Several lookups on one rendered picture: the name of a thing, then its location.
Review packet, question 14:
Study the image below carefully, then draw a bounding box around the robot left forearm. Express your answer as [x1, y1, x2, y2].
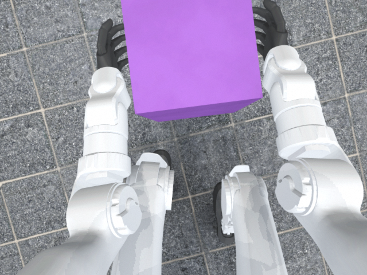
[66, 67, 131, 227]

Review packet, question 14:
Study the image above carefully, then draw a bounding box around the robot right upper arm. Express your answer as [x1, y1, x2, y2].
[275, 158, 367, 275]

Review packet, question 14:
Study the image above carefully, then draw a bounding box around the robot right forearm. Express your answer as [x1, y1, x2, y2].
[262, 45, 364, 197]

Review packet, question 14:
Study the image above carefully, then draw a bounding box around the robot left upper arm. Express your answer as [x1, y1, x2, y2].
[16, 182, 142, 275]

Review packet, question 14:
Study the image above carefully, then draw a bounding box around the robot left hand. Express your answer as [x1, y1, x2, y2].
[96, 18, 128, 71]

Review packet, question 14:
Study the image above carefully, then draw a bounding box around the robot right hand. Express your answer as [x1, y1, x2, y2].
[252, 0, 288, 61]

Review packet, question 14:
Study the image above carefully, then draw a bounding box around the left robot foot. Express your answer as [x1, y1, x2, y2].
[153, 150, 171, 170]

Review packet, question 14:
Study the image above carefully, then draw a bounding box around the robot left thigh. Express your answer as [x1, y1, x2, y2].
[111, 161, 174, 275]

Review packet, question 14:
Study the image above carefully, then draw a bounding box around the carton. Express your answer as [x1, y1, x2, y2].
[121, 0, 263, 122]

